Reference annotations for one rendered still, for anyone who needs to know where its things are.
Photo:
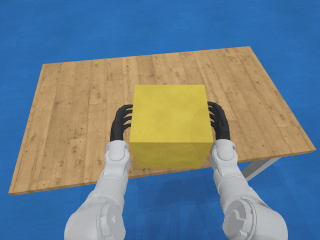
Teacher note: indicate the robot left forearm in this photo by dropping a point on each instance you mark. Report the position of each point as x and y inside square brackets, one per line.
[112, 183]

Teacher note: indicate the robot right upper arm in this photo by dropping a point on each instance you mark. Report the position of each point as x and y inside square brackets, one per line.
[247, 220]

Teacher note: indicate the robot left upper arm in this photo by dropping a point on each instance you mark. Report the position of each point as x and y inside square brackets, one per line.
[100, 222]

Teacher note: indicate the table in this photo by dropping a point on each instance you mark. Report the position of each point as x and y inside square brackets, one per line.
[75, 104]

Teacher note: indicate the robot right hand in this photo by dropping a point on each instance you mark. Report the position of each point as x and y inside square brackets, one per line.
[220, 124]

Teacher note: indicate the robot left hand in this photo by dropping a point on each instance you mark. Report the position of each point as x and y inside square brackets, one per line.
[118, 127]

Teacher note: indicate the robot right forearm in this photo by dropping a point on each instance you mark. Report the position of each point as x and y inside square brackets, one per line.
[230, 182]

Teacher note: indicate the carton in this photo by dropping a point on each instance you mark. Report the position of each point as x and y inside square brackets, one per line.
[170, 126]

